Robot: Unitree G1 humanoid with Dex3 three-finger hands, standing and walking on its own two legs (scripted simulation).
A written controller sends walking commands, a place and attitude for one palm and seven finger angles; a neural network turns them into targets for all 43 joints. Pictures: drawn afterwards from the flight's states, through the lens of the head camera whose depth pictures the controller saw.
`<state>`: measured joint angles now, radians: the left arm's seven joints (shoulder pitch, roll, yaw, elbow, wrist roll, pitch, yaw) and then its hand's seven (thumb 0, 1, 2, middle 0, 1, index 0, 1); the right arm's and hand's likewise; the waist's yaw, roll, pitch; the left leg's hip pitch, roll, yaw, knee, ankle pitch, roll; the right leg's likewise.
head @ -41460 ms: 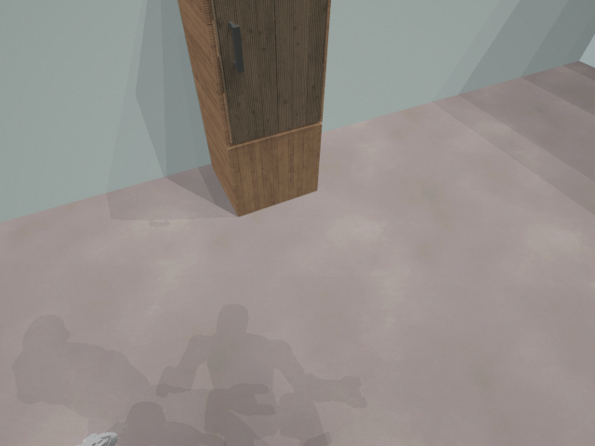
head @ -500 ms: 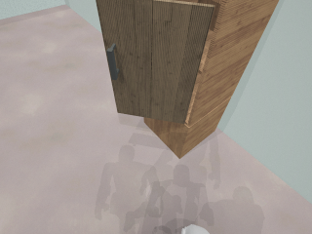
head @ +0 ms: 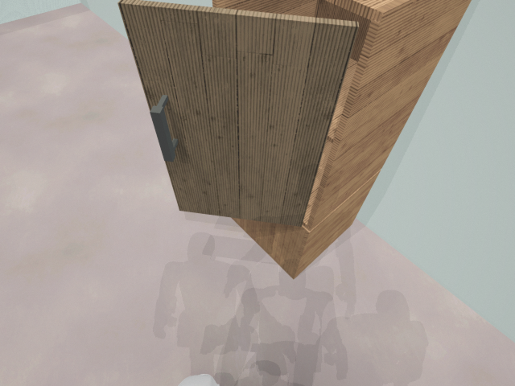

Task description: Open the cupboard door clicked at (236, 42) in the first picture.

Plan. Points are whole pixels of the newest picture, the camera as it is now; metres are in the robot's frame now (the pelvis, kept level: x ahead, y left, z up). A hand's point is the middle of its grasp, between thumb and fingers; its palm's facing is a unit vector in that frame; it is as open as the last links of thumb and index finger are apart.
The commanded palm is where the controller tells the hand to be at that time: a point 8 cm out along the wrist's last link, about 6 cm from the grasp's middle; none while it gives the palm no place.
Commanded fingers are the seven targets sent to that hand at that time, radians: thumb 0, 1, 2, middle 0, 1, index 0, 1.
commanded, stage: come to a stop and stand still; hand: left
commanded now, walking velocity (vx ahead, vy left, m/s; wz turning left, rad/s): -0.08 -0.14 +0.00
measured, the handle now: (166, 129) +0.58 +0.23 +0.02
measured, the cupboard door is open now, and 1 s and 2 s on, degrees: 40 40 40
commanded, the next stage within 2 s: look again from close up in 1.30 s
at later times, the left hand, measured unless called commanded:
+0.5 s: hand out of the picture +0.02 +0.18 -0.17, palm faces +0.00 -0.97 -0.23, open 7.4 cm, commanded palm none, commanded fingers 0.00 0.90 0.90 -0.20 -0.30 -0.20 -0.30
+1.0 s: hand out of the picture +0.02 +0.13 -0.17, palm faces +0.03 -0.98 -0.18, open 7.3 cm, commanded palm none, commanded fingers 0.00 0.90 0.90 -0.20 -0.30 -0.20 -0.30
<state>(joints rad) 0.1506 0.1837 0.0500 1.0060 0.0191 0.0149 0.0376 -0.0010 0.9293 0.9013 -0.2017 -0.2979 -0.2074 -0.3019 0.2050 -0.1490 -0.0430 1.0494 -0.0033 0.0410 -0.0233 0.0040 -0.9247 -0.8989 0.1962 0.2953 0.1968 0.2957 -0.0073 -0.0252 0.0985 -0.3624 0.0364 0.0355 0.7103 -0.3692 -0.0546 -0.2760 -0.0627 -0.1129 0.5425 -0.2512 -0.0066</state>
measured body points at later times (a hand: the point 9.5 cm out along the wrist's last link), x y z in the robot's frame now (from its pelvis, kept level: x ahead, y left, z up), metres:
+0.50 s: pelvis -0.01 -0.01 +0.00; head +0.01 -0.02 +0.45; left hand +0.02 +0.23 -0.15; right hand +0.02 -0.26 -0.15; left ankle +0.04 +0.13 -0.73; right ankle -0.06 -0.13 -0.73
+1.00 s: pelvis +0.02 -0.03 +0.00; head +0.03 -0.03 +0.45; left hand +0.02 +0.19 -0.16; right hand +0.00 -0.25 -0.16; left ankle +0.04 +0.13 -0.73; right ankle -0.06 -0.13 -0.73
